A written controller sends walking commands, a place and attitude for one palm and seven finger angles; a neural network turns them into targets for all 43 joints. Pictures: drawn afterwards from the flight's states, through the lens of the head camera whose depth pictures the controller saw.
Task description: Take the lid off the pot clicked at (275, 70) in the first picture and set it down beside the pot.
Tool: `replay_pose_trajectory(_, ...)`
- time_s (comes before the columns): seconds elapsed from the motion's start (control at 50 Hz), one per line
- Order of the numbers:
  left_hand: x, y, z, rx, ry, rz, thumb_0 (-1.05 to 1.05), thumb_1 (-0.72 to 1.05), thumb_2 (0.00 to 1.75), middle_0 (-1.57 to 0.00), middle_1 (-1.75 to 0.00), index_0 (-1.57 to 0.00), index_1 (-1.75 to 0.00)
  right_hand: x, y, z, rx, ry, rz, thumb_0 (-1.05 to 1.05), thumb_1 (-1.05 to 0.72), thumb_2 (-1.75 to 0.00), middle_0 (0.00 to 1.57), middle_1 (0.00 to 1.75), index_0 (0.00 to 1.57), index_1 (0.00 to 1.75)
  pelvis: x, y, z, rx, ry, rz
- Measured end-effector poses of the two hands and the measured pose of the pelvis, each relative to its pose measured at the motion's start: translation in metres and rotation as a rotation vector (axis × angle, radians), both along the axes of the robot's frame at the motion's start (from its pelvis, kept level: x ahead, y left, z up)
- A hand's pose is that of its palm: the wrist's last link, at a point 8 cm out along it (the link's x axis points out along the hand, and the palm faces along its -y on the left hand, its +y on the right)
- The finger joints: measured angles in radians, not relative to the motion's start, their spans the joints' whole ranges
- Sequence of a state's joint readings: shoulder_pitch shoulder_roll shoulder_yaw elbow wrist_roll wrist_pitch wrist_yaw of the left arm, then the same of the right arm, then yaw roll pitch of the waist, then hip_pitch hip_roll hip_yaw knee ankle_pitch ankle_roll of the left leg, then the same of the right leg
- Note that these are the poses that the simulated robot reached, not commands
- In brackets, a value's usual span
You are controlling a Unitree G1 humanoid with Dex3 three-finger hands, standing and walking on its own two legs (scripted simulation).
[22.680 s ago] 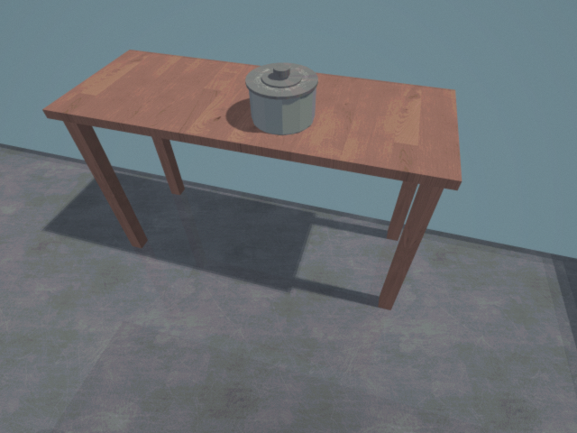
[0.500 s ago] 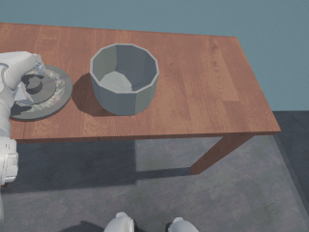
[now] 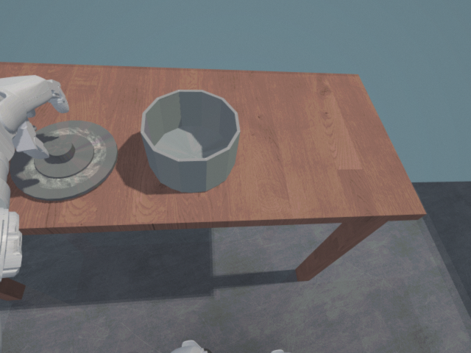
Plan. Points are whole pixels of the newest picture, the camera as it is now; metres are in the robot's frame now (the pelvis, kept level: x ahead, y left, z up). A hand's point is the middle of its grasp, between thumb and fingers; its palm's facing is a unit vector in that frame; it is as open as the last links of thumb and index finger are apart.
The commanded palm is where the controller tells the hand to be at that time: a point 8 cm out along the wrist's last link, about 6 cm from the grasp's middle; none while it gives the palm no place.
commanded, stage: raise the empty hand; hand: left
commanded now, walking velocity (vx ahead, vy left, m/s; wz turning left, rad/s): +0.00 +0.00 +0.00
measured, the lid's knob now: (61, 149) +0.50 +0.31 -0.01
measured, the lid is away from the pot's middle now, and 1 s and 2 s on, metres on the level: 0.25 0.25 0.25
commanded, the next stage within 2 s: draw the hand back to the body in 0.60 s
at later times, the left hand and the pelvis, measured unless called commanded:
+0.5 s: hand (17, 106) +0.46 +0.31 +0.14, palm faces -0.38 -0.10 -0.92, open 11.0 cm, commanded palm +0.49 +0.30 +0.21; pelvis +0.01 -0.01 +0.01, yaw +1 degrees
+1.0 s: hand (20, 112) +0.45 +0.30 +0.14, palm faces -0.37 -0.09 -0.93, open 11.0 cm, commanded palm +0.44 +0.29 +0.21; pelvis +0.01 -0.02 +0.02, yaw +2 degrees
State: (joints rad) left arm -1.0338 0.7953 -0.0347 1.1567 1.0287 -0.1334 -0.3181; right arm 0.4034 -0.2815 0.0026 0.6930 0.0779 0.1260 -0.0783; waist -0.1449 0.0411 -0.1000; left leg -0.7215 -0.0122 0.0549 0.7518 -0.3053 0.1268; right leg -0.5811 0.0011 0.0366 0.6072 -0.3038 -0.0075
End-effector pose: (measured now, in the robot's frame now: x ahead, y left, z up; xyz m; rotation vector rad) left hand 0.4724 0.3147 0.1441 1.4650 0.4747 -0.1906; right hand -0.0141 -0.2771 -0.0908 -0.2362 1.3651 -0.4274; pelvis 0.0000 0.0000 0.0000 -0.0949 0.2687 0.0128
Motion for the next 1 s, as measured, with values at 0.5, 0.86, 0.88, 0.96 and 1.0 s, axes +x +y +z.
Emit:
replay_pose_trajectory(0.5,-0.008,-0.007,0.055,0.02,-0.026,0.014,0.0,-0.03,0.7,-0.39,-0.81,-0.39,-0.81,0.043,-0.01,0.006,0.025,-0.099,0.065,0.01,-0.9,-0.9,0.2,0.3,0.2,0.3,0.005,-0.01,0.013,0.025,-0.061,0.017)
replay_pose_trajectory(0.86,-0.008,-0.014,0.057,0.022,-0.025,-0.003,0.0,-0.03,0.7,-0.39,-0.81,-0.39,-0.81,0.045,-0.02,0.006,0.04,-0.074,0.056,0.01,-0.9,-0.9,0.2,0.3,0.2,0.3,0.009,-0.02,0.016,0.034,-0.066,0.02)
replay_pose_trajectory(0.88,-0.009,-0.015,0.057,0.019,-0.029,-0.005,0.0,-0.03,0.7,-0.39,-0.81,-0.39,-0.81,0.046,-0.02,0.006,0.044,-0.075,0.057,0.01,-0.9,-0.9,0.2,0.3,0.2,0.3,0.01,-0.021,0.016,0.034,-0.067,0.02)
replay_pose_trajectory(0.96,-0.016,-0.016,0.055,0.027,-0.038,-0.013,0.0,-0.03,0.7,-0.39,-0.81,-0.39,-0.81,0.056,-0.019,0.005,0.064,-0.091,0.064,0.01,-0.9,-0.9,0.2,0.3,0.2,0.3,0.011,-0.023,0.018,0.037,-0.076,0.023)
replay_pose_trajectory(1.0,-0.021,-0.015,0.054,0.017,-0.044,-0.012,0.0,-0.03,0.7,-0.39,-0.81,-0.39,-0.81,0.063,-0.018,0.005,0.076,-0.104,0.072,0.01,-0.9,-0.9,0.2,0.3,0.2,0.3,0.011,-0.024,0.018,0.039,-0.083,0.023)
